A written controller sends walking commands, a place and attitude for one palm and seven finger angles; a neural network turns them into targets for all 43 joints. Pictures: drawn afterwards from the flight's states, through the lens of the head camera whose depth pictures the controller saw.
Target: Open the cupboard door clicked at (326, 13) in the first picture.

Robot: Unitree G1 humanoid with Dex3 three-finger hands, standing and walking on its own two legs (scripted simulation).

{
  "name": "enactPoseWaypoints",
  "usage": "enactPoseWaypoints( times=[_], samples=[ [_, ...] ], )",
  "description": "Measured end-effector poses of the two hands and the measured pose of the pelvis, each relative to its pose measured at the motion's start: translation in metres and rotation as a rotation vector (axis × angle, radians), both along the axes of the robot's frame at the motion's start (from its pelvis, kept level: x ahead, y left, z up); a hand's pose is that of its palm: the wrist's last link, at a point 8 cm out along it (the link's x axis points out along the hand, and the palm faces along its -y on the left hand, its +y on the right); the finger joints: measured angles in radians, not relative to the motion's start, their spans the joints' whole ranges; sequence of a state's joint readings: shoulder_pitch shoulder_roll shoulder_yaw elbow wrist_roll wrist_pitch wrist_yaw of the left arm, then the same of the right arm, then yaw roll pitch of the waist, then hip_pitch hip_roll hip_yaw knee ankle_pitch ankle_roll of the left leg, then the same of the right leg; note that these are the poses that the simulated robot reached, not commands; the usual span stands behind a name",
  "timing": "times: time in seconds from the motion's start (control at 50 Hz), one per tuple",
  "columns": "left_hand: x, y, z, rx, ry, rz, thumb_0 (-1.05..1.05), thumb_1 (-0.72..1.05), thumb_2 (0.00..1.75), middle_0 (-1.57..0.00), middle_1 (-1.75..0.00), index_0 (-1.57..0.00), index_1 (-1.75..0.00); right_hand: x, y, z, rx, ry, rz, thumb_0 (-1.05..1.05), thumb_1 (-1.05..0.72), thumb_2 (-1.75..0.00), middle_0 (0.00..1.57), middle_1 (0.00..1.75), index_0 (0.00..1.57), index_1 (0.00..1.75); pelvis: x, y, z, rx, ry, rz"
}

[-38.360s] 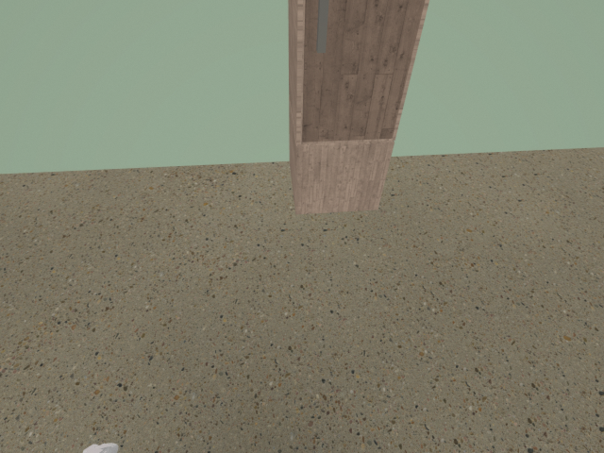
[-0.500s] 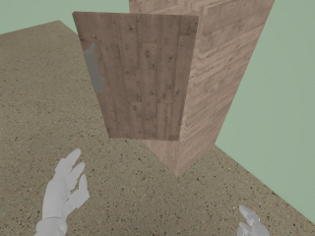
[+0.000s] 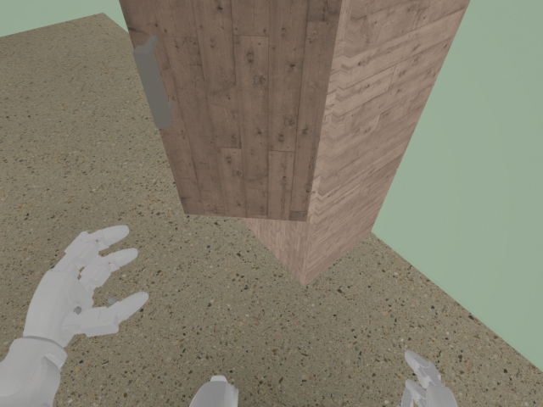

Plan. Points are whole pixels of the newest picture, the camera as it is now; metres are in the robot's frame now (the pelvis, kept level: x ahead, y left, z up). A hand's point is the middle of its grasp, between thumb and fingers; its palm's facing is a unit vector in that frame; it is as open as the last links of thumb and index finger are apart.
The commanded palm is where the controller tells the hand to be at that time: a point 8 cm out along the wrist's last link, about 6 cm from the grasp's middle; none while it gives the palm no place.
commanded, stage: raise the hand with hooked fingers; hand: left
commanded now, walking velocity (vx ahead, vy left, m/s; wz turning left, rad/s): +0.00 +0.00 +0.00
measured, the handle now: (158, 83) +0.62 +0.25 +0.15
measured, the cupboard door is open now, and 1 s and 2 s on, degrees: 47 47 47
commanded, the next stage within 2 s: move the hooked fingers beside the handle in 1.38 s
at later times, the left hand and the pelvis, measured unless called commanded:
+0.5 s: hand (58, 254) +0.27 +0.28 +0.12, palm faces +0.02 -1.00 -0.05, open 13.3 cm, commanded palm +0.25 +0.33 +0.13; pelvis +0.02 +0.04 +0.03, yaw +0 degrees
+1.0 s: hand (26, 212) +0.30 +0.31 +0.17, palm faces +0.02 -1.00 -0.04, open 14.0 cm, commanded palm +0.27 +0.35 +0.17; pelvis +0.01 +0.03 +0.04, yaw +1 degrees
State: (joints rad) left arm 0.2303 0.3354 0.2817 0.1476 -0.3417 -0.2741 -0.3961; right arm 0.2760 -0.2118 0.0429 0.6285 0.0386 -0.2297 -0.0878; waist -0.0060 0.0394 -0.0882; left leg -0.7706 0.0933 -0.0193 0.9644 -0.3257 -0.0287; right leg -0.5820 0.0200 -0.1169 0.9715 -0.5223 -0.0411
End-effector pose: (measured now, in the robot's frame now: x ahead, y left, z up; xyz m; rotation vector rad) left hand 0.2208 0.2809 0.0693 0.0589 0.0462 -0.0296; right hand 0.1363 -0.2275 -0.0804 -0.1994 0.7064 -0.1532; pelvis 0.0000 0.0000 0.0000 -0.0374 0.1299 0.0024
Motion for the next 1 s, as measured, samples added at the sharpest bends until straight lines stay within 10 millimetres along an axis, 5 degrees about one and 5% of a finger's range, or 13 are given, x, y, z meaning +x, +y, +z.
enactPoseWaypoints(
  times=[0.18, 0.44, 0.58, 0.72, 1.0],
  samples=[
    [0.01, 0.024, 0.018, 0.001, -0.03, 0.034, 0.0, 0.05, 0.53, -0.26, -0.85, -0.26, -0.84, -0.013, -0.013, 0.014, -0.056, 0.043, -0.049, 0.01, -0.9, -0.9, 0.21, 0.3, 0.2, 0.3, 0.012, 0.017, 0.014, 0.009, -0.001, -0.016],
    [0.026, 0.048, 0.046, -0.005, -0.079, 0.037, -0.01, -0.25, 0.4, -0.28, -1.05, -0.28, -1.04, 0.044, 0.023, 0.053, -0.054, -0.117, 0.04, 0.01, -0.9, -0.9, 0.2, 0.3, 0.2, 0.3, 0.016, 0.034, 0.026, -0.003, -0.044, -0.001],
    [0.032, 0.064, 0.065, -0.01, -0.076, 0.051, -0.01, -0.4, 0.34, -0.29, -1.14, -0.29, -1.14, 0.059, 0.046, 0.062, -0.018, -0.15, 0.092, 0.01, -0.9, -0.9, 0.21, 0.3, 0.2, 0.3, 0.014, 0.037, 0.033, -0.006, -0.072, 0.008],
    [0.038, 0.076, 0.079, -0.013, -0.071, 0.06, -0.01, -0.47, 0.31, -0.29, -1.19, -0.3, -1.18, 0.05, 0.047, 0.061, -0.018, -0.116, 0.096, 0.01, -0.9, -0.9, 0.21, 0.3, 0.2, 0.3, 0.011, 0.036, 0.038, -0.005, -0.094, 0.014],
    [0.054, 0.082, 0.103, -0.023, -0.076, 0.046, -0.01, -0.5, 0.3, -0.3, -1.2, -0.3, -1.2, 0.019, 0.013, 0.057, -0.05, -0.05, 0.026, 0.01, -0.9, -0.9, 0.21, 0.3, 0.2, 0.3, 0.01, 0.027, 0.044, 0.0, -0.11, 0.01]
  ],
)
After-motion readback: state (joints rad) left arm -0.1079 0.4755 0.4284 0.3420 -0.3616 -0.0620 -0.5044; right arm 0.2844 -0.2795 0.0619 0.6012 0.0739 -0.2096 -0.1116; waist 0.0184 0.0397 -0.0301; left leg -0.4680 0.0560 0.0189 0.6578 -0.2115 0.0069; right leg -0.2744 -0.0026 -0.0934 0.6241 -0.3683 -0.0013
